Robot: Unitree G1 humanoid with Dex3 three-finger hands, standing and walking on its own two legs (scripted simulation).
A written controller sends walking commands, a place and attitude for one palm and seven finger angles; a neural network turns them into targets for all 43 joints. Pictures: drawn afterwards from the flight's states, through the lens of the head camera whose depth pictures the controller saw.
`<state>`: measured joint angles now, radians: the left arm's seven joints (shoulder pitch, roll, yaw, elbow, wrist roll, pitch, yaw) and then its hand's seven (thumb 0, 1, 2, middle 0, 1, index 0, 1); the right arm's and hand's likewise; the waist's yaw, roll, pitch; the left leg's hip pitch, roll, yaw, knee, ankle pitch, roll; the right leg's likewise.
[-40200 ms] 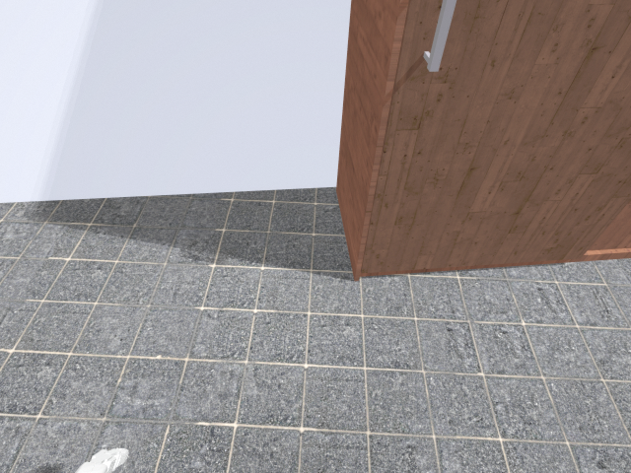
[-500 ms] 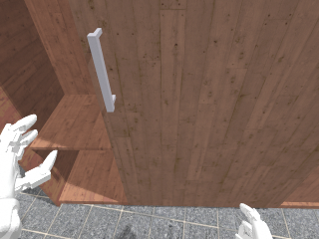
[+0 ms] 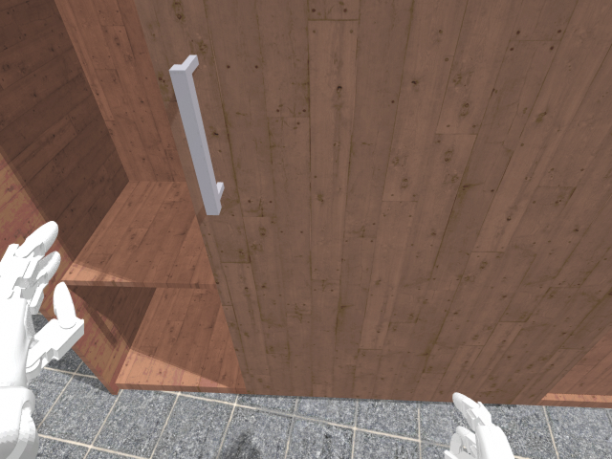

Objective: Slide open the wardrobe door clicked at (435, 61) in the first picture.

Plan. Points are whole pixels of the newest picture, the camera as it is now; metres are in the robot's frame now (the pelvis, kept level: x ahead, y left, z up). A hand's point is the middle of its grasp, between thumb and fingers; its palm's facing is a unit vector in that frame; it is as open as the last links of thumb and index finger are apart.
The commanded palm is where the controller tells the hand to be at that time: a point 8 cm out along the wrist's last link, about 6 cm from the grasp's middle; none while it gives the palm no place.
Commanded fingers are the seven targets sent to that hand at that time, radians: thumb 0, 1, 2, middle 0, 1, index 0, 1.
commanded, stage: step back with the hand held close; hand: left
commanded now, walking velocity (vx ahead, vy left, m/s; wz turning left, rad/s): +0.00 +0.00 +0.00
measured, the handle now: (203, 141) +0.47 +0.22 +0.21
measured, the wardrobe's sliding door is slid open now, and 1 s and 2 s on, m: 0.45 0.45 0.45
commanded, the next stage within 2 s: stop stepping back and stand still in 1.12 s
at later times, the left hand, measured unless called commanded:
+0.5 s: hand (33, 352) +0.15 +0.29 +0.16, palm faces +0.38 -0.78 -0.50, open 7.4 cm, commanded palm +0.09 +0.32 +0.17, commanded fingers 0.00 0.90 0.90 -0.20 -0.30 -0.20 -0.30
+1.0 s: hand out of the picture +0.06 +0.31 +0.17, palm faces +0.51 -0.73 -0.46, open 7.4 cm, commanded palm -0.02 +0.33 +0.17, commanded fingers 0.00 0.90 0.90 -0.20 -0.30 -0.20 -0.30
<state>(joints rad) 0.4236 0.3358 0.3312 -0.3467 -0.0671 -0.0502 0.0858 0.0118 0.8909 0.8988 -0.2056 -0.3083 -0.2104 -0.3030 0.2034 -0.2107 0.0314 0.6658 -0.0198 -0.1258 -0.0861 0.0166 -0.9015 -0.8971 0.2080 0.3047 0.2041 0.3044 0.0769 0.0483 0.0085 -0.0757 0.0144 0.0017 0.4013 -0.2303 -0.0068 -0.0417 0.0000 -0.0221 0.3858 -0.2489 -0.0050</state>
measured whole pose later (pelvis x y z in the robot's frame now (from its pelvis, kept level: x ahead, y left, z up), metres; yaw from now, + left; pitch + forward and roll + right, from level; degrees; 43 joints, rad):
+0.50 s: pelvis -0.05 +0.03 -0.01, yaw -1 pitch -1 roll -1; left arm 0.53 0.44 0.41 -0.46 -0.04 -0.17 0.11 0.01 0.89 0.90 -0.21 -0.31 -0.22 -0.30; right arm 0.20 -0.22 0.00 0.55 0.00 -0.03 -0.09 0.02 -0.90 -0.90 0.21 0.30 0.20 0.30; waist 0.01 0.00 0.01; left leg -0.29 -0.01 0.03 0.48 -0.18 0.03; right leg -0.26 -0.02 0.01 0.45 -0.18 0.03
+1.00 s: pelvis -0.14 +0.02 -0.01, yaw +4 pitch +1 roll -4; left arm 0.45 0.43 0.46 -0.46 0.00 -0.26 0.14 0.01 0.89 0.90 -0.21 -0.31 -0.21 -0.30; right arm 0.25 -0.18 -0.01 0.63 -0.01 -0.16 -0.08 0.02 -0.90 -0.90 0.21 0.30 0.20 0.30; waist 0.00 0.03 0.00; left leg -0.44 0.03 -0.04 0.53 -0.11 0.05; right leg -0.38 0.09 0.01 0.96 -0.43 0.02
